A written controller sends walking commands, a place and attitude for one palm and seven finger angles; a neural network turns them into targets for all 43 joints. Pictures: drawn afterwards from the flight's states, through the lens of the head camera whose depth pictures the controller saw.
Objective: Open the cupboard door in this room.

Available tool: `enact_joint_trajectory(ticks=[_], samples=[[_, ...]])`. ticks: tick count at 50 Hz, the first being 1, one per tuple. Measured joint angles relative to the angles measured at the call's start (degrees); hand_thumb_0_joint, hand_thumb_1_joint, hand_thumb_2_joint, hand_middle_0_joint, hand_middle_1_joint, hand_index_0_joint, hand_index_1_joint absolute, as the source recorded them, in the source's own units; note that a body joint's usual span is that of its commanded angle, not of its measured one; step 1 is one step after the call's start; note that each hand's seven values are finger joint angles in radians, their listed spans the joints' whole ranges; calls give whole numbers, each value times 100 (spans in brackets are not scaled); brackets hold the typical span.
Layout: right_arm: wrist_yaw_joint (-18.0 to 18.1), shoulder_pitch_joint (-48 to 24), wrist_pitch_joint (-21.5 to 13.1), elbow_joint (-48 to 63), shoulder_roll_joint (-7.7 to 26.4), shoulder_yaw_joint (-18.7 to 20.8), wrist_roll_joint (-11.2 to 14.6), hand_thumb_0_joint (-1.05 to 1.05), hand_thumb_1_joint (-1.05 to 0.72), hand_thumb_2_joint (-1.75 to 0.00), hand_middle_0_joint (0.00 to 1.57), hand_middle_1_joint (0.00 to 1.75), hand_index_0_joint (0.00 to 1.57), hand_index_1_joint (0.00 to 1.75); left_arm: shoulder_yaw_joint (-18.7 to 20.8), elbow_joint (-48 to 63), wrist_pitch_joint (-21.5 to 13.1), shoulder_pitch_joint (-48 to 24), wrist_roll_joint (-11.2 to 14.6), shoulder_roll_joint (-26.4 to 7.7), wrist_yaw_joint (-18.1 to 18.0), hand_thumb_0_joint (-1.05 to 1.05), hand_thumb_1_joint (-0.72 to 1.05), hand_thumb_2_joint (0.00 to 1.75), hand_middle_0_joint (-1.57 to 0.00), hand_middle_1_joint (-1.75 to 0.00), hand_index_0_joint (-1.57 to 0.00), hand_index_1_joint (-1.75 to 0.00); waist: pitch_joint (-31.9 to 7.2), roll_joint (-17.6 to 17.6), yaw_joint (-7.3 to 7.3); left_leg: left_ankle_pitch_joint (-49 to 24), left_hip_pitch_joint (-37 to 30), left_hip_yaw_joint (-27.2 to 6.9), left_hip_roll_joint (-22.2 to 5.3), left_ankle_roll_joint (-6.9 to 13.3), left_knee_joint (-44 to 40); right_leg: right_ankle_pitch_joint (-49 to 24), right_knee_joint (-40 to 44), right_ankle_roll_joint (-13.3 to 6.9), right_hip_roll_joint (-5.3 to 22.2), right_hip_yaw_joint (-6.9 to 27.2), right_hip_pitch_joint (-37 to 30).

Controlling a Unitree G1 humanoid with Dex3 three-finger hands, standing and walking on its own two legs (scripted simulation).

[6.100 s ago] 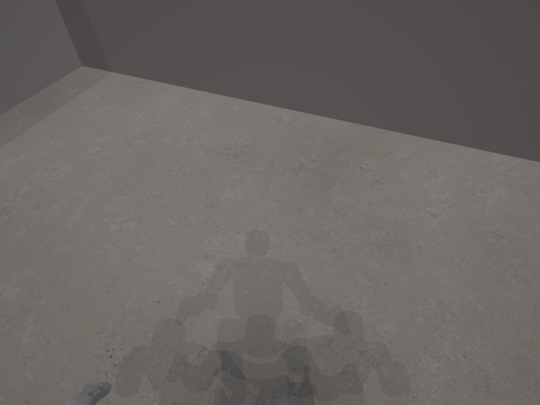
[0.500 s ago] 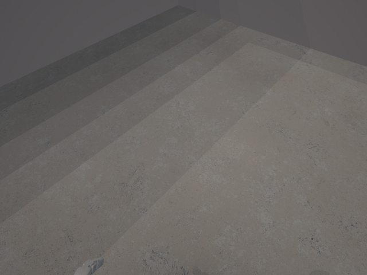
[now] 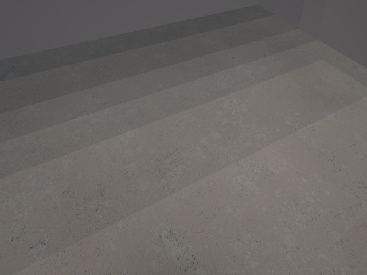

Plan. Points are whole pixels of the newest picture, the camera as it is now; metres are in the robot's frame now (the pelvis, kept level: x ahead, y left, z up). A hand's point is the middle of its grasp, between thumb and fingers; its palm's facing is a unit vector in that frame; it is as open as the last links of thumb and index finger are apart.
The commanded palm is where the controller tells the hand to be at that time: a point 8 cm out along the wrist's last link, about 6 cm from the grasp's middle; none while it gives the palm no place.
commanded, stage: turn or walk to find it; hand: left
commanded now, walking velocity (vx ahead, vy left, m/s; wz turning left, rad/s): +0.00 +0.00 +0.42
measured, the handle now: out of the picture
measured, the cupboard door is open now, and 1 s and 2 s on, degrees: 0 0 0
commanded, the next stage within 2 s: none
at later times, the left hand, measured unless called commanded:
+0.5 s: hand out of the picture +0.05 +0.20 -0.14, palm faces +0.18 -0.95 -0.27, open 7.3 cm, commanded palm none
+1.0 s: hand out of the picture -0.14 +0.19 -0.18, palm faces +0.46 -0.86 -0.22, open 7.3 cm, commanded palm none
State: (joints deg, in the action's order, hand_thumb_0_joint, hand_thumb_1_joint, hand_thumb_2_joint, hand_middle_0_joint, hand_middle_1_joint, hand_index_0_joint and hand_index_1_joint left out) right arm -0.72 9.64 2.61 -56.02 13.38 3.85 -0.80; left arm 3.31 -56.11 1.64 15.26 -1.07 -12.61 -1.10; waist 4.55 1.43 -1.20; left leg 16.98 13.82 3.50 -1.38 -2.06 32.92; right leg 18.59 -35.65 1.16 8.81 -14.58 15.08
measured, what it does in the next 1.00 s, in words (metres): steps on the spot, turning left: right foot, then left foot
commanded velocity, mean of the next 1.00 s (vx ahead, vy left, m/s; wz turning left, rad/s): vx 0.00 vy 0.00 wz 0.42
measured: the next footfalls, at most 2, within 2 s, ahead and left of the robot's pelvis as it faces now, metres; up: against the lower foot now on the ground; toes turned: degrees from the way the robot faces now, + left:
right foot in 0.50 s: +0.03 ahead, -0.11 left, +0.00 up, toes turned +6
left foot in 1.00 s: -0.10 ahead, +0.10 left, +0.00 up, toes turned +28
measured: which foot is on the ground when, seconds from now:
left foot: down 0.00-0.50, up 0.52-0.98, down 1.00-1.00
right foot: down 0.00-0.00, up 0.02-0.48, down 0.50-1.00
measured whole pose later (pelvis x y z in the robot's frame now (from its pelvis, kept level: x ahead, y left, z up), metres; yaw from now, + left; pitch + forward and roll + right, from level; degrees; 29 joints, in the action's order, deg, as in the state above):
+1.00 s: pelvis -0.08 -0.01 +0.00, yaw +24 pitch -1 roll +0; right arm -0.8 10.6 2.5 -56.2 12.8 3.9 -0.8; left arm 3.3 -56.1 1.9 14.7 -1.0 -12.6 -1.1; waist 4.1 2.0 -1.2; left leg 18.6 13.4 3.7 -1.3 -1.1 33.3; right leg 16.2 -35.8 0.9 9.8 -15.6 17.1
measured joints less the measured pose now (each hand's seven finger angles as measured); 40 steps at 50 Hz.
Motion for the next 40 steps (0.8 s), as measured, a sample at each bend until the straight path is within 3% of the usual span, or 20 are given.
enact_joint_trajectory(ticks=[3, 8, 17, 21, 24, 25, 28, 31, 33, 36, 40], samples=[[8, -146, -102, 78, -150, -63, -28, 0, -91, -90, 19, 30, 20, 30, 54, -111, 189, 30, 24, -191, -25, 0, 91, 90, -21, -30, -20, -30, 7, 228, -85, 142, 7, 66, 140, 337, 109, 992, -1243, 165, -67, 575, 489], [101, -136, -156, 150, -243, -156, -47, 0, -91, -90, 20, 30, 20, 30, 75, -165, 264, -96, 27, -225, 30, 1, 91, 90, -20, -30, -20, -29, -105, 102, -33, -118, -180, -131, 201, 455, -401, 686, -2498, 289, -300, 1032, 991], [84, 90, -138, 123, -291, -147, -57, 0, -91, -90, 20, 30, 20, 30, 19, 130, 193, -515, 56, -82, 19, 0, 91, 90, -20, -30, -20, -29, -132, -76, 143, -482, -182, -448, 394, 474, -739, 582, -1859, 400, -417, 1302, 862], [71, 251, -67, 74, -238, -91, -85, 0, -91, -90, 20, 30, 20, 30, -17, 265, 156, -695, 75, 37, 11, 0, 91, 90, -20, -30, -20, -29, -127, -196, 273, -536, 1, -613, 447, 392, -633, 615, -1076, 335, -552, 1293, 552], [61, 387, -15, 33, -171, -33, -76, 0, -91, -90, 20, 30, 20, 30, -56, 375, 55, -731, 93, 119, 13, 0, 91, 90, -20, -30, -20, -29, -158, -281, 316, -504, 231, -728, 500, 277, -399, 88, 18, 277, -651, 1230, 94], [56, 425, 0, 15, -128, -6, -54, 0, -91, -90, 20, 30, 20, 30, -66, 387, 1, -732, 79, 163, 5, 0, 91, 90, -20, -30, -20, -29, -157, -356, 314, -449, 339, -783, 488, 225, -231, -125, 318, 107, -694, 1168, -24], [49, 502, 111, -48, -33, 91, -47, 0, -91, -90, 20, 30, 20, 30, -139, 420, -67, -667, 34, 292, -5, 0, 91, 90, -20, -30, -20, -30, -123, -478, 343, 681, 871, -789, 537, 132, 1209, -197, 307, -279, -659, 951, -61], [-8, 560, 198, -115, 45, 159, -78, 0, -91, -90, 20, 30, 20, 30, -151, 391, -40, -522, 43, 358, -20, 0, 91, 90, -21, -30, -20, -30, -160, -458, 322, 631, 1322, -646, 446, 57, 2718, -308, 558, -336, -562, 807, -207], [-30, 596, 203, -128, 90, 185, -86, 0, -91, -90, 20, 30, 20, 30, -158, 333, -29, -451, 43, 379, -26, 0, 91, 90, -21, -30, -21, -30, -168, -461, 348, 388, 1443, -611, 303, -20, 3238, -397, 707, -337, -525, 692, -278], [-39, 655, 210, -169, 119, 196, -88, 0, -91, -90, 20, 30, 20, 30, -161, 267, -48, -371, 40, 393, -32, 0, 91, 90, -21, -30, -21, -30, -174, -434, 346, 220, 1402, -602, 105, -132, 3411, -460, 814, -346, -464, 504, -324], [-32, 624, 251, -249, 112, 171, -83, 0, -91, -90, 19, 30, 20, 30, -148, 216, -79, -271, 8, 389, -28, 0, 91, 90, -21, -30, -21, -30, -151, -351, 250, 424, 1094, -526, -70, -209, 2876, -477, 808, -332, -360, 299, -289]])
